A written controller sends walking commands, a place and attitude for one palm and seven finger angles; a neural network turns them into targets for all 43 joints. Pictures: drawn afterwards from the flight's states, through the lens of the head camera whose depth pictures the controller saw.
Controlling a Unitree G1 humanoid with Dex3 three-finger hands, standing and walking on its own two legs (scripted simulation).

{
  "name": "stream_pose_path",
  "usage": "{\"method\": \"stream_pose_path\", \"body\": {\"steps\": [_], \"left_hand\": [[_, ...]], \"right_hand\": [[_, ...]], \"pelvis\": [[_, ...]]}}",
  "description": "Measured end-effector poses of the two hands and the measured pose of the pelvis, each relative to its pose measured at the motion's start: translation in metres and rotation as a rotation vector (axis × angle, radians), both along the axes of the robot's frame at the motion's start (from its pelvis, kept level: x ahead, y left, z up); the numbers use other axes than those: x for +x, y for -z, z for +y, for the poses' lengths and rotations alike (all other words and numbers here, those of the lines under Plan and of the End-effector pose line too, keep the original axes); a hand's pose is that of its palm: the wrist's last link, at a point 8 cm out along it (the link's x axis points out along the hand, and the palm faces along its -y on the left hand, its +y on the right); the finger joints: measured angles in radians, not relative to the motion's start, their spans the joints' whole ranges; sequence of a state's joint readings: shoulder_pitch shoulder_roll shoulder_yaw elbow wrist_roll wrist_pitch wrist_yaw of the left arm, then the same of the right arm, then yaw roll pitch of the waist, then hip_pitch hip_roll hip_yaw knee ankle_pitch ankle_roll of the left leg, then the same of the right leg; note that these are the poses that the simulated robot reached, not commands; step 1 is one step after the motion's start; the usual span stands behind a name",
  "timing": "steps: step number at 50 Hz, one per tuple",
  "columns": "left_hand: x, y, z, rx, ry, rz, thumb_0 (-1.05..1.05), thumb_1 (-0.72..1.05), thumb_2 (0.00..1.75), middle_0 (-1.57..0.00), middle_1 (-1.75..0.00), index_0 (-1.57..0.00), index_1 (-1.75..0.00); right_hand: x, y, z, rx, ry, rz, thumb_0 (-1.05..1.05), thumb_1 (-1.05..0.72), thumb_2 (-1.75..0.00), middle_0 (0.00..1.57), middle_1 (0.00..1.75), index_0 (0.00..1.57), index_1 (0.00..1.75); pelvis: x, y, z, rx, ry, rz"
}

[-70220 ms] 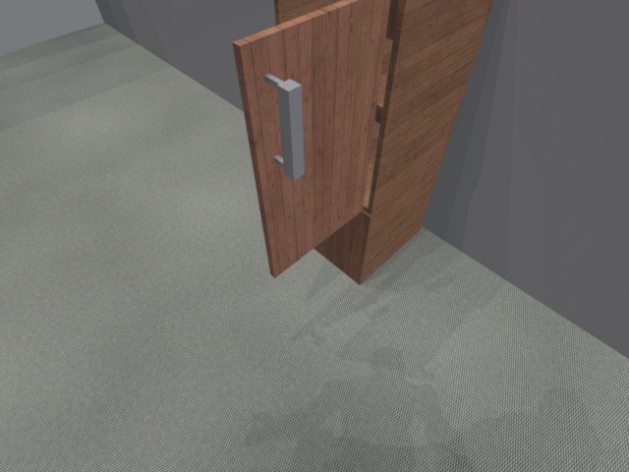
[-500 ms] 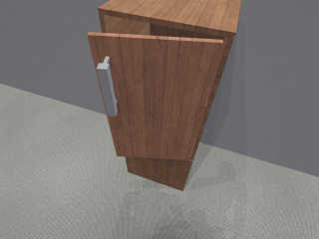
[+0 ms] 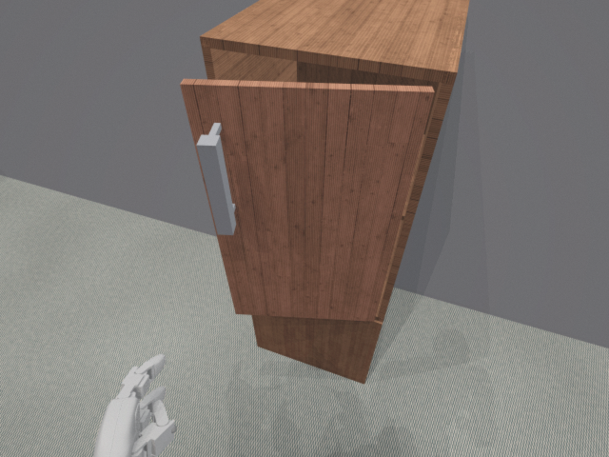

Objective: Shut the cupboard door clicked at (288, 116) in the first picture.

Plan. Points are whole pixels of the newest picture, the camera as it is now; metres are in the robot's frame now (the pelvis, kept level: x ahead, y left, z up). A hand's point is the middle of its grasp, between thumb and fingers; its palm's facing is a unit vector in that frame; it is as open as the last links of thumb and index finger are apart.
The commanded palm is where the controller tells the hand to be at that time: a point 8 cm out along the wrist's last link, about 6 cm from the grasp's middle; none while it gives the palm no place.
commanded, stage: raise the hand and make a fist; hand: left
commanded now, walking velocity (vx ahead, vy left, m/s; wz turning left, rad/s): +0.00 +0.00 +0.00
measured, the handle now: (221, 180) +0.50 +0.14 +0.11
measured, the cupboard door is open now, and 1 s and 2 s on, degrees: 17 17 17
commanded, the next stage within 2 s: bring the fist close to the handle in 1.74 s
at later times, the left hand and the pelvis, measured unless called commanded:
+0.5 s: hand (199, 394) +0.20 +0.13 +0.04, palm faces -0.08 -1.00 -0.04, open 4.9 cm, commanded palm +0.15 +0.20 +0.02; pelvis +0.01 -0.03 -0.07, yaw +2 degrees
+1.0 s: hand (191, 356) +0.23 +0.14 +0.06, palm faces -0.06 -0.99 -0.08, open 3.2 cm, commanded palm +0.20 +0.20 +0.08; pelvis +0.03 -0.04 -0.03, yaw +1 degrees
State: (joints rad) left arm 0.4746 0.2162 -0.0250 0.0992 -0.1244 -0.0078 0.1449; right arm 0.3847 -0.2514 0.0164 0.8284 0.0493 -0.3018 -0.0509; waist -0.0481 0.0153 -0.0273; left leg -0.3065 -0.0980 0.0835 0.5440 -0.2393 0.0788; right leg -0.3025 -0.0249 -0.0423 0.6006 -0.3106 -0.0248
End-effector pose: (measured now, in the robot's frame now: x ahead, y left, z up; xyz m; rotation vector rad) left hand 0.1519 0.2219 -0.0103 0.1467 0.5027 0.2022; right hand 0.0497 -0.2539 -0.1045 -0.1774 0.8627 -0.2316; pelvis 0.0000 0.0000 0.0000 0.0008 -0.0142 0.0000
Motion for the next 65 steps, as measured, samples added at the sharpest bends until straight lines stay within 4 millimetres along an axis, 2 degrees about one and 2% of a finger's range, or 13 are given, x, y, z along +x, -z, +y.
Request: {"method": "stream_pose_path", "body": {"steps": [4, 8, 14, 17, 20, 24, 29, 32, 37, 44, 48, 55, 65], "left_hand": [[0.046, -0.045, -0.039, -0.137, 0.135, -0.394, 0.03, 0.95, 0.9, -0.27, -0.38, -0.27, -0.39], [0.039, -0.023, -0.06, -0.268, 0.274, -0.544, 0.02, 0.92, 0.9, -0.33, -0.45, -0.34, -0.46], [-0.023, 0.037, -0.023, -0.177, 0.162, -0.277, 0.01, 0.9, 0.9, -0.45, -0.57, -0.45, -0.58], [-0.039, 0.017, 0.001, -0.092, 0.07, -0.326, 0.02, 0.9, 0.9, -0.5, -0.63, -0.5, -0.63], [-0.027, -0.022, 0.001, -0.054, 0.075, -0.53, 0.03, 0.9, 0.9, -0.55, -0.69, -0.55, -0.69], [0.017, -0.048, -0.028, -0.094, 0.252, -0.685, 0.02, 0.9, 0.9, -0.62, -0.77, -0.62, -0.77], [0.054, -0.025, -0.049, -0.175, 0.393, -0.382, 0.01, 0.9, 0.9, -0.71, -0.86, -0.72, -0.87], [0.052, -0.028, -0.033, -0.158, 0.295, -0.293, 0.02, 0.9, 0.9, -0.77, -0.92, -0.77, -0.93], [0.039, -0.065, -0.004, -0.058, 0.135, -0.445, 0.02, 0.9, 0.9, -0.86, -1.02, -0.86, -1.03], [0.049, -0.061, -0.032, -0.127, 0.291, -0.479, 0.02, 0.9, 0.9, -0.99, -1.17, -0.99, -1.17], [0.057, -0.064, -0.034, -0.105, 0.322, -0.442, 0.02, 0.9, 0.9, -1.06, -1.24, -1.07, -1.25], [0.064, -0.11, -0.009, -0.045, 0.192, -0.599, 0.02, 0.9, 0.9, -1.19, -1.38, -1.2, -1.39], [0.074, -0.108, -0.017, -0.08, 0.273, -0.477, 0.02, 0.9, 0.9, -1.28, -1.48, -1.28, -1.49]], "right_hand": [[0.053, -0.009, -0.012, -0.027, -0.055, -0.204, 0.02, -0.92, -0.9, 0.2, 0.3, 0.2, 0.3], [0.099, -0.029, -0.017, -0.066, -0.113, -0.302, 0.01, -0.91, -0.9, 0.2, 0.3, 0.2, 0.3], [0.165, -0.04, -0.009, -0.107, -0.249, -0.384, 0.01, -0.9, -0.9, 0.2, 0.3, 0.2, 0.3], [0.19, -0.031, 0.005, -0.084, -0.317, -0.411, 0.01, -0.9, -0.9, 0.2, 0.3, 0.2, 0.3], [0.203, -0.015, 0.023, -0.035, -0.363, -0.421, 0.01, -0.9, -0.9, 0.2, 0.3, 0.2, 0.3], [0.198, 0.007, 0.04, 0.043, -0.351, -0.384, 0.01, -0.9, -0.9, 0.2, 0.3, 0.21, 0.3], [0.166, 0.016, 0.036, 0.109, -0.223, -0.257, 0.01, -0.9, -0.9, 0.2, 0.3, 0.21, 0.3], [0.148, 0.013, 0.022, 0.096, -0.152, -0.199, 0.01, -0.9, -0.9, 0.2, 0.3, 0.21, 0.3], [0.133, 0.008, -0.004, 0.031, -0.137, -0.157, 0.01, -0.9, -0.9, 0.2, 0.3, 0.21, 0.3], [0.136, 0.0, -0.027, -0.038, -0.149, -0.192, 0.01, -0.9, -0.9, 0.2, 0.3, 0.21, 0.3], [0.143, -0.015, -0.026, -0.037, -0.123, -0.255, 0.01, -0.9, -0.9, 0.2, 0.3, 0.2, 0.3], [0.157, -0.03, -0.007, 0.014, -0.172, -0.329, 0.01, -0.9, -0.9, 0.2, 0.3, 0.2, 0.3], [0.156, -0.037, 0.006, 0.029, -0.212, -0.319, 0.01, -0.9, -0.9, 0.2, 0.3, 0.21, 0.3]], "pelvis": [[-0.002, 0.014, 0.001, -0.007, -0.008, 0.054], [-0.001, 0.034, -0.011, -0.002, 0.014, 0.103], [0.005, 0.057, -0.022, -0.028, -0.008, 0.149], [0.009, 0.064, -0.023, -0.051, -0.029, 0.172], [0.01, 0.069, -0.023, -0.072, -0.048, 0.188], [0.009, 0.071, -0.024, -0.076, -0.048, 0.211], [0.02, 0.057, -0.029, -0.044, -0.021, 0.214], [0.03, 0.047, -0.032, -0.032, -0.007, 0.196], [0.037, 0.039, -0.033, -0.033, -0.014, 0.18], [0.03, 0.039, -0.033, -0.037, -0.026, 0.173], [0.03, 0.034, -0.035, -0.029, -0.015, 0.15], [0.033, 0.024, -0.036, -0.031, -0.023, 0.101], [0.031, 0.013, -0.035, -0.026, -0.024, 0.056]]}}
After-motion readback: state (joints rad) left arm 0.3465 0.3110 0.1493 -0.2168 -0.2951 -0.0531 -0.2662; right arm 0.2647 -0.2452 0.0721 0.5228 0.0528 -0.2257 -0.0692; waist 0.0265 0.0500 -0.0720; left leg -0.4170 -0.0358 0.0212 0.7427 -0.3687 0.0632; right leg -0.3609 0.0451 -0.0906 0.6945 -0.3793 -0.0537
